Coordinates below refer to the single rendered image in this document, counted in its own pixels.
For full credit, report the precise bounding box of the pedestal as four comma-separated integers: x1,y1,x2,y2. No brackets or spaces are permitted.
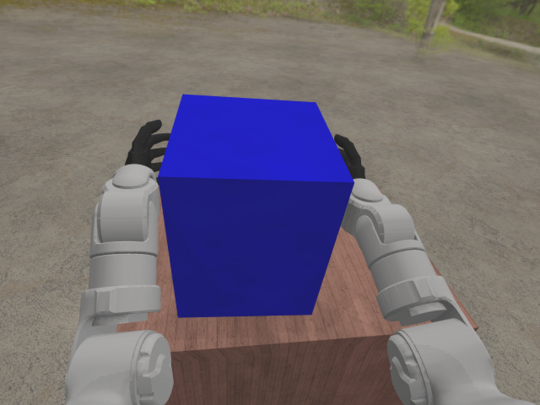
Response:
116,185,478,405

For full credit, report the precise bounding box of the robot left hand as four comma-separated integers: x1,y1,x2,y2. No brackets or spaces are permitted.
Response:
125,120,170,184

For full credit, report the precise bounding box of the carton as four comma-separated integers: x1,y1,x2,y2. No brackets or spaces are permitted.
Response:
158,94,354,318

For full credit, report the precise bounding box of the left robot upper arm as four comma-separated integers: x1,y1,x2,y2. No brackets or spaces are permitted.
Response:
66,330,174,405

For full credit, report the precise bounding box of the robot right hand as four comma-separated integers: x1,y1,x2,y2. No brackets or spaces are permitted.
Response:
334,134,365,179

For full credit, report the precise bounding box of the right robot upper arm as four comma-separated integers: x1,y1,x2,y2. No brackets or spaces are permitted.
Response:
387,318,536,405

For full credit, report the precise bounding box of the robot left forearm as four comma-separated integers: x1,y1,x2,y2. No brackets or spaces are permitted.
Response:
64,164,161,400

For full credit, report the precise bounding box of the robot right forearm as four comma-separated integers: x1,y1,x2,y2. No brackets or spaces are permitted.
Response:
341,178,496,385

